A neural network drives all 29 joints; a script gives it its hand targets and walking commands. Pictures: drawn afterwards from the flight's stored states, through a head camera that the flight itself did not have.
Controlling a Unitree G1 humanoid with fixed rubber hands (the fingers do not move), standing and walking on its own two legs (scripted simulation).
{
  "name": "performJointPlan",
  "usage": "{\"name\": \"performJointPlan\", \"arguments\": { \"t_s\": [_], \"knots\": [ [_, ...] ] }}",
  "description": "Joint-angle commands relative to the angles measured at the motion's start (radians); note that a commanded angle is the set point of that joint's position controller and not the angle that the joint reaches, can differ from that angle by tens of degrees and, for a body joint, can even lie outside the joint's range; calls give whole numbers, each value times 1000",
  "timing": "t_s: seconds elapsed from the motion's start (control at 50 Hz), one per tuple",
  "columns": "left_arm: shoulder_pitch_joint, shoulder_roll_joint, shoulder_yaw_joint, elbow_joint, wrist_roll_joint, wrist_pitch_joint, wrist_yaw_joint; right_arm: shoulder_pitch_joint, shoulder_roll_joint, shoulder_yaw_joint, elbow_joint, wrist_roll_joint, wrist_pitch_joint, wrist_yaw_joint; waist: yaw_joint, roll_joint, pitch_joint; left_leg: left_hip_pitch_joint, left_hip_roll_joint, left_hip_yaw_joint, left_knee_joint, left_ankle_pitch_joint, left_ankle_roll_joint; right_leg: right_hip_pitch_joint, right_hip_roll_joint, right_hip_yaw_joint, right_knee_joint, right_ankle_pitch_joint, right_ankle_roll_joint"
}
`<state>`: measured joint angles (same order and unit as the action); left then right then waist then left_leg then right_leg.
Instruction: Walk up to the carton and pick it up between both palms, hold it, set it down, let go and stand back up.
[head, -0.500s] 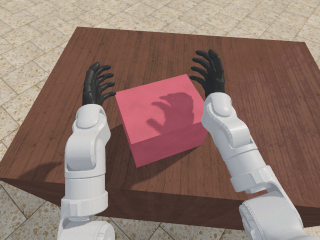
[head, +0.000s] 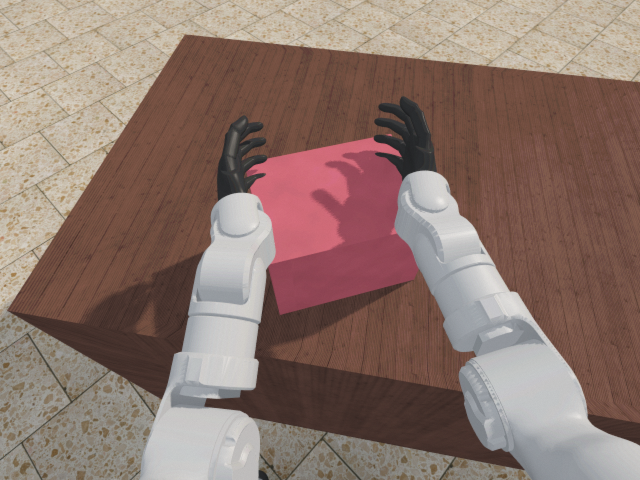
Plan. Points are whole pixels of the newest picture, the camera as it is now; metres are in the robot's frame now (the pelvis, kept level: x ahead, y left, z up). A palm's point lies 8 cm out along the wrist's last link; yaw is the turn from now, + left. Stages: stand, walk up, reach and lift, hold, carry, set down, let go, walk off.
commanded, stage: set down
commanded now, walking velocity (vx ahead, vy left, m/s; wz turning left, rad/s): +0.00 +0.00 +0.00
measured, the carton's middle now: (334, 225) +0.44 +0.05 +0.00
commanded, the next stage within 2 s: none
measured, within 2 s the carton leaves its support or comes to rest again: neither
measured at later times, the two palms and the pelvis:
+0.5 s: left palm (238, 190) +0.38 +0.16 +0.12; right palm (414, 159) +0.46 -0.04 +0.12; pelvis -0.01 +0.00 +0.00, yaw +0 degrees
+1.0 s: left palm (235, 190) +0.38 +0.16 +0.12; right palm (416, 158) +0.46 -0.04 +0.13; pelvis +0.00 +0.01 +0.00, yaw +1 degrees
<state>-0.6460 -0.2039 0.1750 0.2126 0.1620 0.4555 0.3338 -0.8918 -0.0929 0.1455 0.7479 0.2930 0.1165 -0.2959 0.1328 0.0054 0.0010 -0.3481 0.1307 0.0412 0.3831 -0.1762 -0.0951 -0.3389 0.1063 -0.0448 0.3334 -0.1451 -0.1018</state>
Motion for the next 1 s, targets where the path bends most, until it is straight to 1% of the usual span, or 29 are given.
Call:
{"name": "performJointPlan", "arguments": {
  "t_s": [0.0, 0.04, 0.06, 0.1, 0.18, 0.2, 0.24, 0.3, 0.34, 0.38, 0.42, 0.44, 0.5, 0.54, 0.58, 0.62, 0.66, 0.68, 0.72, 0.78, 0.8, 0.82, 0.84, 0.86, 0.88, 0.9, 0.92, 0.94, 0.98],
  "knots": [
    [-259, -29, -14, -15, 14, -57, -11, -349, -46, -15, -12, -3, -28, 10, 5, -51, -454, 221, -102, 13, 51, 264, 41, 161, -53, 64, -33, 308, 125],
    [-278, -37, -9, 13, 22, -78, -11, -364, -46, -20, 34, -9, -36, 19, 12, -49, -445, 213, -102, 12, 50, 261, 42, 152, -54, 65, -36, 290, 124],
    [-269, -44, -8, 41, 25, -85, -13, -362, -43, -21, 58, -12, -40, 21, 9, -56, -436, 212, -102, 12, 50, 259, 44, 153, -54, 65, -38, 291, 123],
    [-284, -40, 3, 76, 30, -103, -13, -383, -55, -22, 95, -15, -51, 31, 23, -65, -435, 199, -101, 13, 51, 258, 45, 148, -56, 68, -41, 281, 124],
    [-305, -33, 21, 148, 41, -131, -11, -406, -83, -28, 196, -13, -72, 47, 34, -72, -430, 188, -99, 17, 47, 259, 50, 155, -53, 67, -43, 272, 119],
    [-319, -33, 22, 164, 41, -137, -13, -417, -79, -34, 213, -15, -77, 47, 29, -74, -429, 182, -101, 19, 47, 252, 53, 158, -53, 69, -43, 271, 120],
    [-346, -27, 32, 198, 37, -157, -17, -439, -83, -43, 239, -23, -91, 52, 35, -85, -438, 157, -102, 23, 44, 243, 57, 170, -57, 71, -39, 274, 125],
    [-356, -18, 42, 231, 44, -177, -21, -445, -108, -55, 294, -24, -112, 64, 42, -74, -451, 160, -103, 28, 43, 258, 54, 180, -53, 68, -37, 276, 120],
    [-376, -35, 35, 264, 44, -188, -21, -462, -97, -66, 337, -33, -123, 73, 39, -68, -440, 156, -102, 30, 45, 254, 56, 155, -50, 63, -41, 223, 115],
    [-390, -35, 45, 293, 49, -204, -20, -467, -92, -89, 363, -52, -128, 86, 44, -70, -442, 145, -103, 33, 45, 248, 61, 135, -48, 63, -46, 160, 108],
    [-404, -1, 57, 299, 55, -205, -17, -478, -136, -103, 375, -57, -138, 94, 49, -70, -462, 140, -102, 36, 43, 255, 61, 149, -42, 59, -42, 155, 101],
    [-403, -19, 50, 313, 57, -207, -15, -484, -124, -101, 396, -58, -142, 97, 49, -67, -455, 138, -102, 35, 47, 262, 61, 147, -39, 54, -41, 149, 97],
    [-411, -12, 44, 344, 61, -213, -12, -482, -148, -121, 450, -66, -147, 111, 40, -57, -454, 135, -102, 34, 47, 263, 59, 139, -32, 47, -41, 130, 87],
    [-408, -10, 44, 345, 62, -217, -12, -481, -149, -123, 452, -69, -151, 117, 42, -57, -465, 133, -104, 34, 50, 277, 59, 147, -31, 47, -37, 139, 86],
    [-417, -26, 27, 332, 59, -221, -9, -484, -140, -133, 457, -73, -161, 122, 33, -42, -476, 141, -104, 29, 55, 289, 56, 134, -27, 39, -36, 137, 81],
    [-408, -15, 29, 330, 66, -208, -7, -486, -165, -128, 471, -68, -162, 127, 41, -41, -465, 150, -103, 27, 51, 306, 55, 144, -22, 36, -36, 150, 77],
    [-407, -15, 24, 334, 67, -207, -7, -478, -173, -135, 491, -69, -161, 134, 37, -31, -456, 150, -103, 23, 49, 305, 53, 131, -19, 31, -38, 133, 72],
    [-410, -29, 18, 331, 62, -211, -8, -482, -152, -135, 481, -75, -163, 136, 35, -37, -459, 144, -104, 23, 49, 303, 58, 129, -20, 31, -38, 124, 74],
    [-402, -21, 19, 323, 66, -212, -6, -476, -168, -139, 475, -75, -170, 143, 41, -25, -470, 153, -103, 20, 50, 319, 56, 127, -17, 28, -35, 127, 69],
    [-395, -15, 19, 321, 71, -208, -6, -474, -185, -142, 479, -77, -174, 148, 39, -26, -473, 161, -102, 17, 48, 330, 56, 136, -14, 23, -34, 142, 65],
    [-393, -30, 16, 327, 69, -210, -8, -469, -160, -141, 489, -82, -171, 148, 32, -33, -458, 160, -104, 16, 48, 328, 60, 133, -15, 25, -36, 142, 68],
    [-388, -7, 26, 322, 72, -203, -10, -468, -187, -146, 477, -81, -174, 147, 37, -34, -460, 164, -104, 18, 45, 329, 59, 144, -15, 24, -36, 161, 68],
    [-384, -27, 20, 324, 67, -210, -11, -465, -157, -140, 482, -82, -173, 147, 32, -40, -454, 157, -107, 17, 46, 333, 61, 147, -17, 26, -35, 162, 73],
    [-380, 0, 30, 334, 73, -205, -15, -458, -184, -137, 491, -76, -169, 149, 36, -39, -442, 154, -108, 18, 39, 321, 62, 155, -18, 28, -36, 162, 73],
    [-381, -21, 27, 329, 68, -212, -17, -460, -157, -133, 490, -78, -169, 151, 38, -40, -437, 148, -108, 17, 39, 322, 64, 153, -19, 27, -35, 157, 74],
    [-385, 7, 32, 331, 68, -210, -18, -460, -184, -139, 476, -78, -173, 152, 38, -39, -449, 141, -109, 20, 35, 313, 64, 160, -21, 29, -34, 158, 75],
    [-376, -15, 27, 336, 66, -215, -20, -459, -159, -134, 482, -81, -173, 153, 36, -45, -442, 135, -109, 17, 37, 320, 67, 163, -21, 28, -31, 163, 76],
    [-377, 15, 36, 332, 67, -213, -22, -455, -192, -142, 478, -80, -175, 154, 36, -43, -455, 136, -110, 19, 33, 317, 64, 176, -20, 27, -30, 172, 75],
    [-371, 11, 34, 339, 65, -219, -26, -448, -183, -140, 480, -83, -179, 157, 34, -43, -453, 131, -113, 20, 34, 317, 64, 176, -22, 29, -28, 178, 76]
  ]
}}
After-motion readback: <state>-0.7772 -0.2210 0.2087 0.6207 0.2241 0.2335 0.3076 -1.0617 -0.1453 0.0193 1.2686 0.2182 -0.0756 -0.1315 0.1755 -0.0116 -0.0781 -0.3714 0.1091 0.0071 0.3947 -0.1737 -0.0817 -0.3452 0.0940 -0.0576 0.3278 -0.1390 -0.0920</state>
